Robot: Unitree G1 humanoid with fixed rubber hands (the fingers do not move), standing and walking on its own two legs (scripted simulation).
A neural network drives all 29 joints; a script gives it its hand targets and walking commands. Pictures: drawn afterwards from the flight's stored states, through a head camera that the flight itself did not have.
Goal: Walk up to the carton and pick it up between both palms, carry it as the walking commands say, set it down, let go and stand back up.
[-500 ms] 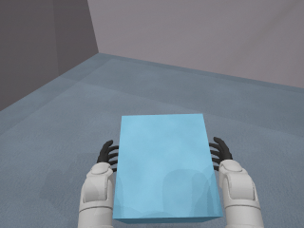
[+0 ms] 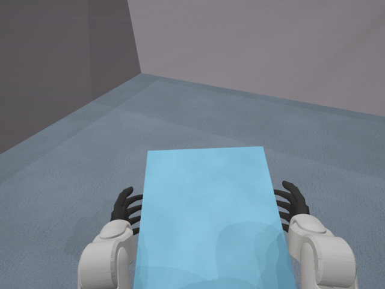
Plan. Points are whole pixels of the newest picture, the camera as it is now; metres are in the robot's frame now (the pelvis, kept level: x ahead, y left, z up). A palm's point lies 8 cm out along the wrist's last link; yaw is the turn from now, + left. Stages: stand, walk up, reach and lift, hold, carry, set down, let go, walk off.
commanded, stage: carry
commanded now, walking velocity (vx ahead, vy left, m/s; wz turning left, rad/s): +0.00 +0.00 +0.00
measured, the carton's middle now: (208, 229) +0.27 +0.00 +0.03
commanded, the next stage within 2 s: none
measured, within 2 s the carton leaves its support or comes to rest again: neither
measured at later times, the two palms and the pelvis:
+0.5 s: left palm (116, 233) +0.23 +0.17 +0.09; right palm (289, 227) +0.23 -0.14 +0.10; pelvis -0.02 +0.01 +0.00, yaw +0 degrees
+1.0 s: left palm (138, 230) +0.24 +0.13 +0.09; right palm (317, 249) +0.19 -0.18 +0.09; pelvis -0.02 +0.01 -0.01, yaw -8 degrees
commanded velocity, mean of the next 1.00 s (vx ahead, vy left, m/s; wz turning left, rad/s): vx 0.00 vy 0.00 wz -0.24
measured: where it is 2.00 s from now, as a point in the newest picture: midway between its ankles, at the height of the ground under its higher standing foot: outside the picture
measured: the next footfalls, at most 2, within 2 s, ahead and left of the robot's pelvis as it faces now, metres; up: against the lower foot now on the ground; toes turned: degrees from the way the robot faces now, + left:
none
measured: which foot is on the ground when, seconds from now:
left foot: down 0.00-1.00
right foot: down 0.00-1.00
